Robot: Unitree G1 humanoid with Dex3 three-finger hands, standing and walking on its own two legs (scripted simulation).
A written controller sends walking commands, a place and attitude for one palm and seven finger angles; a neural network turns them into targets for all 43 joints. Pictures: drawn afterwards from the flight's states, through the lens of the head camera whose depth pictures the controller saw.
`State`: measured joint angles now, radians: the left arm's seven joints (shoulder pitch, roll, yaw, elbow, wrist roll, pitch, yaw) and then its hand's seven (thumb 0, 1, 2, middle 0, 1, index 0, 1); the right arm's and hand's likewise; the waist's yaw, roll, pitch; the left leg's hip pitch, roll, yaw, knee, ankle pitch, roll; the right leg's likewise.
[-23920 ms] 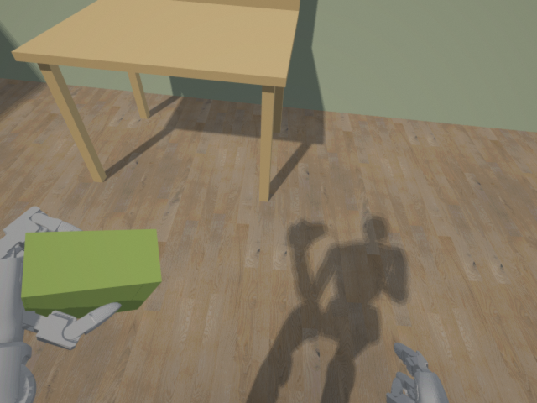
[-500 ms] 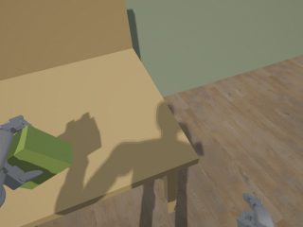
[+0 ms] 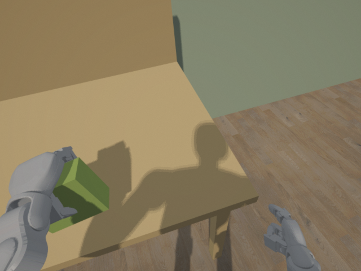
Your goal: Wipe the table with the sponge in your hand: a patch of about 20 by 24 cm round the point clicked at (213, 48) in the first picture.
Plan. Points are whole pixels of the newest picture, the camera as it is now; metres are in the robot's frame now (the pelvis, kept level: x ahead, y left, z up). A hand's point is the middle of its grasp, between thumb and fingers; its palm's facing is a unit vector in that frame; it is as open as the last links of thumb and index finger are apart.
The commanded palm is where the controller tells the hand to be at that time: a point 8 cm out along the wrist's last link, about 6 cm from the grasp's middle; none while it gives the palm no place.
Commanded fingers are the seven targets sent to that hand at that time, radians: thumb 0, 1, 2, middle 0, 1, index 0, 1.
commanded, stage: turn the palm down, sponge in hand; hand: left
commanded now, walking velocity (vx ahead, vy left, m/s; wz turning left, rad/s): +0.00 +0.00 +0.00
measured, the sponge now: (71, 201) +0.22 +0.28 +0.06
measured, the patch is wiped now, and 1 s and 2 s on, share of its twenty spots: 0.00 0.00 0.00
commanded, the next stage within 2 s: move the sponge above the wiping area in 0.68 s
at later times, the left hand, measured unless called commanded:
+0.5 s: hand (76, 183) +0.24 +0.26 +0.10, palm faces -0.03 -0.11 -0.99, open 10.2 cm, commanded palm +0.21 +0.28 +0.18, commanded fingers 0.00 0.10 1.30 -1.20 -1.60 -1.20 -1.60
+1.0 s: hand (71, 174) +0.25 +0.27 +0.12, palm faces +0.08 -0.04 -1.00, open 10.2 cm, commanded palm +0.21 +0.26 +0.18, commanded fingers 0.00 0.10 1.30 -1.20 -1.60 -1.20 -1.60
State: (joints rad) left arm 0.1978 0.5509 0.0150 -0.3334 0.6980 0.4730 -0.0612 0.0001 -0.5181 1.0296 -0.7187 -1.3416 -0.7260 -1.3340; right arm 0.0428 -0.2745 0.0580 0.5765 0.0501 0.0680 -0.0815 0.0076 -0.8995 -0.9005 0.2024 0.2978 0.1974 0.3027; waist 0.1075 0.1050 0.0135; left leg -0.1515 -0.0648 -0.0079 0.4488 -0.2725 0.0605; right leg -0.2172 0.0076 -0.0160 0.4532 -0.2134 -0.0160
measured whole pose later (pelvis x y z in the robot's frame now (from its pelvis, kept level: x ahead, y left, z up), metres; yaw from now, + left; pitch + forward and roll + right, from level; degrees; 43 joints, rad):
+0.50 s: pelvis +0.02 +0.00 +0.00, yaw +0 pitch -1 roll +0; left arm 0.18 0.54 -0.11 -0.31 0.88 0.43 -0.06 0.00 -0.52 1.03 -0.73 -1.34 -0.73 -1.33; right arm -0.01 -0.27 0.05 0.63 0.02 0.08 -0.05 0.01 -0.90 -0.90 0.20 0.30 0.20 0.30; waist 0.14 0.10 0.01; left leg -0.09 -0.06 -0.01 0.37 -0.26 0.06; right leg -0.17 0.01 -0.01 0.41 -0.21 -0.02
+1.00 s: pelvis +0.01 -0.02 +0.00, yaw -1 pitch -2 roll +0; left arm 0.12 0.55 -0.06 -0.24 0.89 0.41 0.01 0.00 -0.51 1.03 -0.73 -1.33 -0.74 -1.33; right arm 0.00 -0.26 0.05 0.67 0.03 0.08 -0.05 0.01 -0.90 -0.90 0.20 0.30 0.20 0.30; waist 0.14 0.09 0.01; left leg -0.07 -0.04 0.00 0.37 -0.25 0.04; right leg -0.16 0.04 0.00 0.40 -0.20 -0.04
